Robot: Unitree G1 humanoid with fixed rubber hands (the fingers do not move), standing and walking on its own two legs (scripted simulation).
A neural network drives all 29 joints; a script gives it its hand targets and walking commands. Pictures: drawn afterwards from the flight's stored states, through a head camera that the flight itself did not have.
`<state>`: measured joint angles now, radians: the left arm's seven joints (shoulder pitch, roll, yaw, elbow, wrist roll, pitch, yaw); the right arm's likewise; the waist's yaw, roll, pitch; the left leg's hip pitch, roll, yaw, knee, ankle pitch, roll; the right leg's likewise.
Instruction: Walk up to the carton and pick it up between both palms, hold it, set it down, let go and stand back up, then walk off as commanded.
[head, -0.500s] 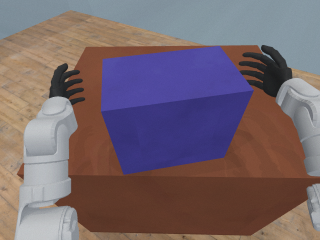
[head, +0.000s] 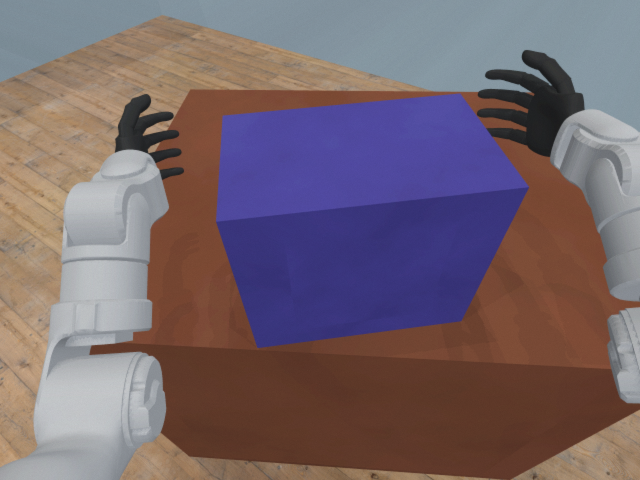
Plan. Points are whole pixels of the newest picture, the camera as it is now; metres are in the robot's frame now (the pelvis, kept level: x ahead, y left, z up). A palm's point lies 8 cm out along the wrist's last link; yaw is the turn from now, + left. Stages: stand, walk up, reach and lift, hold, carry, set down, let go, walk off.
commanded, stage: reach and lift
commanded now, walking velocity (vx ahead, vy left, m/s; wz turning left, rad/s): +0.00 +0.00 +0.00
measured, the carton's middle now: (353, 228) +0.43 +0.02 +0.09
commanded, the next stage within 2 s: none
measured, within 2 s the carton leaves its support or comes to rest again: neither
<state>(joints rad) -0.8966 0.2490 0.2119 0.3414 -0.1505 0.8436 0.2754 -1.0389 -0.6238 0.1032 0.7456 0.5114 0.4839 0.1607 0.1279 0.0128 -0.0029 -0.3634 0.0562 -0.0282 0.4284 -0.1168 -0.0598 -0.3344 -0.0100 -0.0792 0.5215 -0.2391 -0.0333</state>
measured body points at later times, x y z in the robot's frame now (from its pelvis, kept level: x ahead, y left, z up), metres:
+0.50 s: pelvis +0.01 +0.00 +0.00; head +0.04 -0.02 +0.45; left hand +0.40 +0.27 +0.14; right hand +0.49 -0.21 +0.18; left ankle +0.06 +0.16 -0.74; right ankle +0.02 -0.09 -0.74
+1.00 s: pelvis +0.02 +0.00 +0.00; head +0.07 -0.02 +0.45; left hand +0.41 +0.25 +0.10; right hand +0.50 -0.18 +0.13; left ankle +0.06 +0.16 -0.74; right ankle +0.02 -0.09 -0.74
